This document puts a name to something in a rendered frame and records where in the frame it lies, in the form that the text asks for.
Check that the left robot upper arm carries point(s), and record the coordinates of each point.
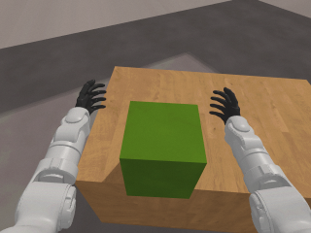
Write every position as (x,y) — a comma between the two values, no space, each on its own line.
(45,208)

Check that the robot left hand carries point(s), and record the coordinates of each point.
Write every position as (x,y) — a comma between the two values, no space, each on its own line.
(86,100)

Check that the pedestal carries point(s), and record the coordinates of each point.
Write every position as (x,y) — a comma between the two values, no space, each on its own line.
(278,110)

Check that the robot right forearm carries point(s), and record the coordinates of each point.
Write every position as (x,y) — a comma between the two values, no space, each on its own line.
(258,168)

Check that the right robot upper arm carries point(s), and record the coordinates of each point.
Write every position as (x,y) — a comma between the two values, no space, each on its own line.
(279,210)

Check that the robot right hand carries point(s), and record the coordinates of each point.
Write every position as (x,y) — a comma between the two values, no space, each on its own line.
(230,106)

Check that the robot left forearm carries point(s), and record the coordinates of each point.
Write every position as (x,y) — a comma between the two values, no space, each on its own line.
(60,164)

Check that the carton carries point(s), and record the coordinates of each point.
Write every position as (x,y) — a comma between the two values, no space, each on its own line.
(162,150)

